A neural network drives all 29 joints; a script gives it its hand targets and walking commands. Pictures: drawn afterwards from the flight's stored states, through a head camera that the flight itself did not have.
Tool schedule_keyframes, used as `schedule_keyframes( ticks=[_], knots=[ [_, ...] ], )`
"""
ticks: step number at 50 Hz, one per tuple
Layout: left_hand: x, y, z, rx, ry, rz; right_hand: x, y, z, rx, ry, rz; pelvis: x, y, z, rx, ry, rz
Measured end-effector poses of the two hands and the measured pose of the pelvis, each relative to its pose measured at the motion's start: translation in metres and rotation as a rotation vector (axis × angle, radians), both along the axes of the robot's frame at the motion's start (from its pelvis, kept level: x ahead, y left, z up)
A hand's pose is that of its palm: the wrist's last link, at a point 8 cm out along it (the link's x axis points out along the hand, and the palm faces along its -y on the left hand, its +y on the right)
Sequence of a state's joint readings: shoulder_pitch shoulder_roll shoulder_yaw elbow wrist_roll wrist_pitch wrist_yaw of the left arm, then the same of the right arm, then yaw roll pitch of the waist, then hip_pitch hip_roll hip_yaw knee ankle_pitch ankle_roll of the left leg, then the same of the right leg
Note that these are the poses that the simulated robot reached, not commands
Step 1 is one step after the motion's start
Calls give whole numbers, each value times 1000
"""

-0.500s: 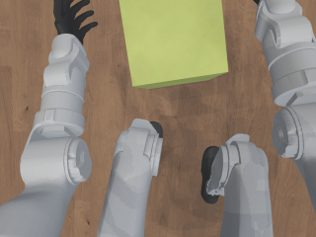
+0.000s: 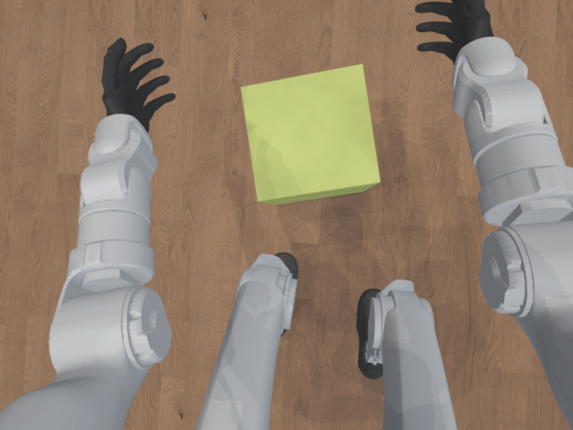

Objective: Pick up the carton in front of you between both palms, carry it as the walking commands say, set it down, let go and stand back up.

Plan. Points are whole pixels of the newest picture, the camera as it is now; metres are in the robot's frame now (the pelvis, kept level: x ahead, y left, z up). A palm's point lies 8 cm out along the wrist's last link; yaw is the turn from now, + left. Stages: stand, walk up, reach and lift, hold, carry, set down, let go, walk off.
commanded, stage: set down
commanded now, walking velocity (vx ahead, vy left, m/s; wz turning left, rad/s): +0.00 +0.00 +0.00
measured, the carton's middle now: (311, 147) +0.50 +0.08 -0.42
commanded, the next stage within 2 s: let go in 0.24 s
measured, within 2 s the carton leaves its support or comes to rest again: neither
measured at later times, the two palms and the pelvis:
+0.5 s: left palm (56, 117) +0.42 +0.28 +0.02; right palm (563, 52) +0.51 -0.12 +0.02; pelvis +0.04 +0.01 +0.13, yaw -1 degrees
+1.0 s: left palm out of the picture +0.27 +0.26 +0.15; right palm out of the picture +0.35 -0.18 +0.13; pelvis +0.10 +0.02 +0.22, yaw +2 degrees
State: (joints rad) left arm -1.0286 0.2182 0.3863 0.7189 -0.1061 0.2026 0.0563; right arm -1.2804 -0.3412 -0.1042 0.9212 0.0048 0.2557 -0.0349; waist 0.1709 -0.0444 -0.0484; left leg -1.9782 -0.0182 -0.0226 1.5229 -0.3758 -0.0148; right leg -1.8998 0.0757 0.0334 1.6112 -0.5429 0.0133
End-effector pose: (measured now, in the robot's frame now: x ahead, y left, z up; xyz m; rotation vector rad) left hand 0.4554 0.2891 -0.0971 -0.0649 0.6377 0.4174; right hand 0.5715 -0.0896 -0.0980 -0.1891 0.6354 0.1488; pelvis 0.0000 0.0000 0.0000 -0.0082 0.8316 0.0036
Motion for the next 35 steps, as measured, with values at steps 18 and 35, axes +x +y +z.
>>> schedule_keyframes(
  ticks=[18, 35],
  knots=[
    [-7, -3, 97, 15, 11, -62, -9, -10, 99, -20, 11, -20, 24, 5, 97, -9, -29, 2],
    [-95, -5, 180, 68, 166, -334, -137, -47, 173, -83, 63, -182, 65, 23, 180, -17, -298, 6]
  ],
)
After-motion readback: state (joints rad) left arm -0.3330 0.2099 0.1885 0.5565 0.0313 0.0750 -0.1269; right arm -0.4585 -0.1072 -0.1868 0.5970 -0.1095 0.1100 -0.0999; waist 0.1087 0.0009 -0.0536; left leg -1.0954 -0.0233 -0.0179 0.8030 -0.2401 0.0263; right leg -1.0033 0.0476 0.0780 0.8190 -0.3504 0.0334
